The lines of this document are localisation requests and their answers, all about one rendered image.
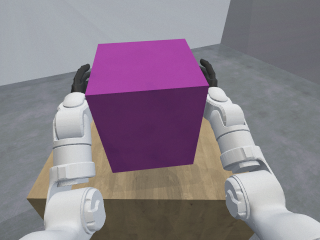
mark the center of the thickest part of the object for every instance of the robot right hand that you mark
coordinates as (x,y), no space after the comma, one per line
(208,73)

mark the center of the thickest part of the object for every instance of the carton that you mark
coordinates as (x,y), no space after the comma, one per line
(147,100)

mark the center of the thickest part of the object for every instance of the robot left forearm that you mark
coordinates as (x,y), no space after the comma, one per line
(71,144)

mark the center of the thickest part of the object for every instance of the robot left upper arm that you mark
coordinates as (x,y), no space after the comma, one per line
(72,215)

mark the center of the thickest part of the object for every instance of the robot left hand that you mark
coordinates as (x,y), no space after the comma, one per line
(79,82)

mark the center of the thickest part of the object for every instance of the robot right forearm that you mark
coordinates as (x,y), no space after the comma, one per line
(239,153)

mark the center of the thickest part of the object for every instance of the pedestal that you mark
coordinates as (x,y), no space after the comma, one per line
(185,202)

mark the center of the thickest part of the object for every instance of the robot right upper arm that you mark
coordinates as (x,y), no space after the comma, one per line
(257,199)

